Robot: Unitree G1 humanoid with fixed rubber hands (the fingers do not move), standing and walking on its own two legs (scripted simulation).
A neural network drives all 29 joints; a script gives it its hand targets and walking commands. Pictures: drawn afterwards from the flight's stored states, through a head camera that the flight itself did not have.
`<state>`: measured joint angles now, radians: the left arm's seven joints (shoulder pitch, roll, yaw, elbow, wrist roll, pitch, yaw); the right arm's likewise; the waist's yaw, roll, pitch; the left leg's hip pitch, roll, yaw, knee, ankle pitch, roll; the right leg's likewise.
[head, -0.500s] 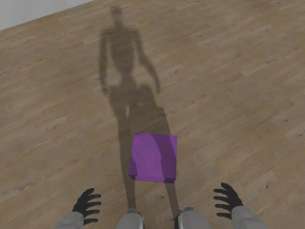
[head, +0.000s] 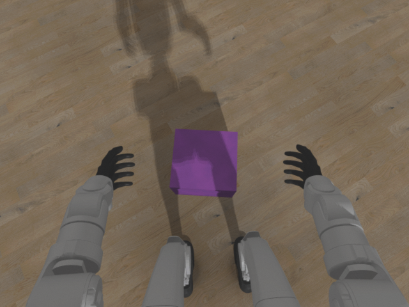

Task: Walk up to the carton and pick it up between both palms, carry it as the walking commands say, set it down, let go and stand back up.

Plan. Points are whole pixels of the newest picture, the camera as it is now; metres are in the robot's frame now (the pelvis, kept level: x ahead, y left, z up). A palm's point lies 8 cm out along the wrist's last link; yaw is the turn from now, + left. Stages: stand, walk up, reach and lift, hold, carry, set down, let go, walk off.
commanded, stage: reach and lift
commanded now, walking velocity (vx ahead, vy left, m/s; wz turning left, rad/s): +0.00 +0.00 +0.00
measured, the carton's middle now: (204, 164) +0.51 +0.01 -0.59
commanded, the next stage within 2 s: none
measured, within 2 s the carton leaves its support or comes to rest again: neither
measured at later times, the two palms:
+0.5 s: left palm (119, 120) +0.51 +0.21 -0.13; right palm (299, 128) +0.47 -0.22 -0.14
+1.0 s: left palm (132, 123) +0.54 +0.20 -0.21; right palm (286, 131) +0.50 -0.22 -0.22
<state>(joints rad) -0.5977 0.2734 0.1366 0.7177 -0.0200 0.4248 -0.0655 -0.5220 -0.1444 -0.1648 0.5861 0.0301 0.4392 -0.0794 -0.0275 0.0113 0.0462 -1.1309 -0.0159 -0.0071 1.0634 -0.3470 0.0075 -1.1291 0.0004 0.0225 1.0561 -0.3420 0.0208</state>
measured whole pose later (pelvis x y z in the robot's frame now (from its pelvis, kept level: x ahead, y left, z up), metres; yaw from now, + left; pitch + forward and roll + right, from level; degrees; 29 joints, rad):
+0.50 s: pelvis +0.01 -0.01 -0.02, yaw +0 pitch +44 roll +0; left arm -1.06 0.37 0.27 0.96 -0.02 0.16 -0.08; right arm -0.94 -0.19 -0.29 0.76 0.04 0.18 -0.08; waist -0.04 0.02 -0.07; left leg -1.51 -0.02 -0.02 1.05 -0.31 0.00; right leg -1.51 0.01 0.02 1.05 -0.31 0.01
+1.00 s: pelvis +0.01 +0.00 -0.09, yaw -1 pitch +51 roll -2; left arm -1.22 0.37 0.31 0.99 0.03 0.15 -0.08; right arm -1.07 -0.18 -0.41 0.80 -0.04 0.16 -0.07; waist -0.03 0.03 -0.10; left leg -1.83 -0.03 -0.05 1.35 -0.36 -0.01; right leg -1.82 0.02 0.01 1.33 -0.40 0.02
